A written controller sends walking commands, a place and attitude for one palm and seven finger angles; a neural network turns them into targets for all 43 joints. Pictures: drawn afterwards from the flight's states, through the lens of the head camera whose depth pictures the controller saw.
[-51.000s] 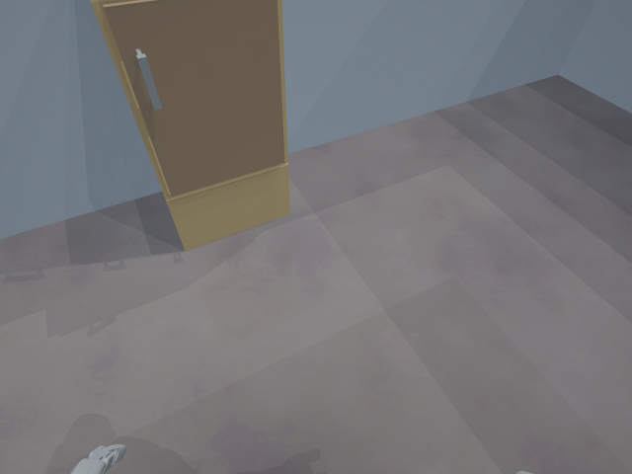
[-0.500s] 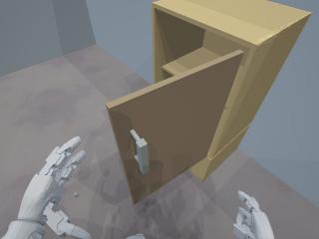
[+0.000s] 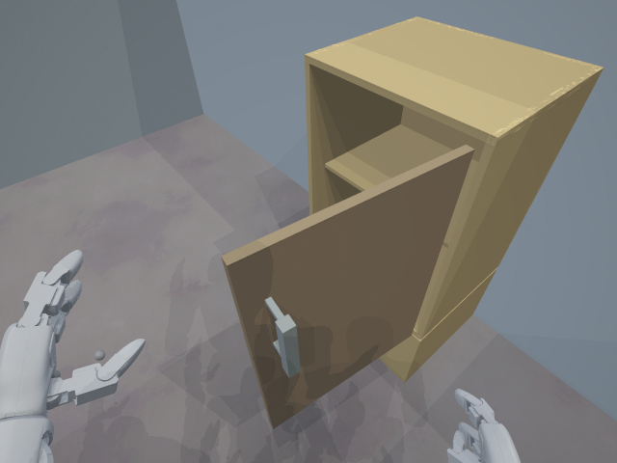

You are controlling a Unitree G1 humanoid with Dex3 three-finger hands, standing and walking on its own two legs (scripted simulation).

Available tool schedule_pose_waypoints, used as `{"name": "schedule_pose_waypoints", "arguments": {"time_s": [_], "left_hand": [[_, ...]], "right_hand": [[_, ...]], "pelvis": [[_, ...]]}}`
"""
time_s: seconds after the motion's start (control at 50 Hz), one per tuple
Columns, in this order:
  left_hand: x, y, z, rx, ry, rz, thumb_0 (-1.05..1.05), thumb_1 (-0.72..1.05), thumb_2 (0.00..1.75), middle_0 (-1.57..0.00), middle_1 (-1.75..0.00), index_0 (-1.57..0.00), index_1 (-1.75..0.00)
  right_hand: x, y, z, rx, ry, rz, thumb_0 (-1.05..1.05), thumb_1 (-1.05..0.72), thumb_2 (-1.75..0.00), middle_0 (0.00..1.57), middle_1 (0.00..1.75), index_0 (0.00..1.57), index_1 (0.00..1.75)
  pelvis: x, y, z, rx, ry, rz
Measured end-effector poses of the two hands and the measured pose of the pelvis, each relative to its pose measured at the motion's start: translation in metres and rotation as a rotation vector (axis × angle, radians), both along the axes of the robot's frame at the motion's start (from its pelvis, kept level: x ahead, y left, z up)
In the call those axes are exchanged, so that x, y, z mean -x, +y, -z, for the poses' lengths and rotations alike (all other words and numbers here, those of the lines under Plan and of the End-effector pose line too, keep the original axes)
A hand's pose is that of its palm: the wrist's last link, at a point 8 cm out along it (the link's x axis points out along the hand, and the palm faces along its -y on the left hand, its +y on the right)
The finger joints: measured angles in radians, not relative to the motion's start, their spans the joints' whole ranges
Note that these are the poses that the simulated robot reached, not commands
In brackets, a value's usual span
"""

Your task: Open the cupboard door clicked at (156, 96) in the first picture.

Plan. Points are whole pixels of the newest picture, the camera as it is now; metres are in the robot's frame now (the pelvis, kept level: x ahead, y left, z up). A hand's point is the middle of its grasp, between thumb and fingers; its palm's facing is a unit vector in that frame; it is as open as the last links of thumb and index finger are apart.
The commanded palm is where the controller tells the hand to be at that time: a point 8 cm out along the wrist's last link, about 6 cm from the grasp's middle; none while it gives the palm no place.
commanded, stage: draw the hand back to the body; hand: left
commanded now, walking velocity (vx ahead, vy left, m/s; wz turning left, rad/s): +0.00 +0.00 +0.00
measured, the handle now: (281, 337) +0.30 +0.08 -0.03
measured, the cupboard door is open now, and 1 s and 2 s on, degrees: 83 83 83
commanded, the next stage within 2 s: step back with the hand held close in 0.58 s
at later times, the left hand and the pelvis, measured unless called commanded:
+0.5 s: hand (95, 346) +0.18 +0.23 +0.15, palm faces +0.42 -0.81 -0.41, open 7.5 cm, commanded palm +0.14 +0.27 +0.17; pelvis +0.00 -0.03 +0.01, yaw -1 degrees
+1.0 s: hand (96, 345) +0.18 +0.23 +0.15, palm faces +0.31 -0.80 -0.52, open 7.4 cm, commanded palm +0.12 +0.28 +0.18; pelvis -0.03 -0.02 +0.01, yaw -2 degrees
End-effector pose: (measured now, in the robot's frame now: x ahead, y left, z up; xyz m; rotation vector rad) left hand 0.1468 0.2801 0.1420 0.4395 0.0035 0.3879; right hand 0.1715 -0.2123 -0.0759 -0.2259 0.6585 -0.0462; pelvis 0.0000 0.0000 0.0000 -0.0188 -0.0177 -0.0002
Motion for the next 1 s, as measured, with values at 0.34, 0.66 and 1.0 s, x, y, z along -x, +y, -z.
{"name": "schedule_pose_waypoints", "arguments": {"time_s": [0.34, 0.66, 1.0], "left_hand": [[0.001, 0.005, -0.04, -0.07, -0.106, -0.058, 0.01, 0.79, 0.86, -0.2, -0.3, -0.2, -0.31], [0.008, -0.015, -0.034, -0.052, -0.097, -0.033, 0.01, 0.89, 0.9, -0.21, -0.3, -0.21, -0.31], [0.001, -0.012, -0.035, -0.14, -0.041, 0.094, 0.01, 0.89, 0.9, -0.21, -0.3, -0.21, -0.31]], "right_hand": [[-0.011, -0.022, -0.006, -0.007, 0.018, -0.002, 0.01, -0.9, -0.9, 0.2, 0.3, 0.2, 0.3], [0.007, -0.046, -0.002, 0.008, 0.037, 0.036, 0.01, -0.9, -0.9, 0.2, 0.3, 0.2, 0.3], [0.032, -0.053, -0.005, 0.038, 0.079, 0.152, 0.01, -0.9, -0.9, 0.2, 0.3, 0.2, 0.3]], "pelvis": [[-0.002, -0.016, -0.008, -0.01, -0.045, 0.007], [0.006, -0.033, -0.01, -0.01, -0.064, 0.01], [0.028, -0.018, -0.008, -0.005, 0.022, 0.037]]}}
